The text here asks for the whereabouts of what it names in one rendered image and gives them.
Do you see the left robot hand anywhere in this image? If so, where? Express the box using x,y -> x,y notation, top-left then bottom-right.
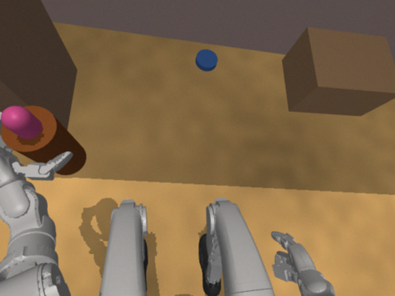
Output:
0,112 -> 73,187

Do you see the right robot foot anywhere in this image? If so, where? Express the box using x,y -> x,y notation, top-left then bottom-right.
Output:
199,234 -> 221,296

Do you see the right robot hand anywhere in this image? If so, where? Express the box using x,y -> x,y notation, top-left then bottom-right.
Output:
271,231 -> 316,284

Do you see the left robot arm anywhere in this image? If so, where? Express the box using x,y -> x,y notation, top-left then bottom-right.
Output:
0,180 -> 71,296

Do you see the right robot arm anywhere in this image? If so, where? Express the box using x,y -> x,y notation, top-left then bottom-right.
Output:
297,269 -> 336,296

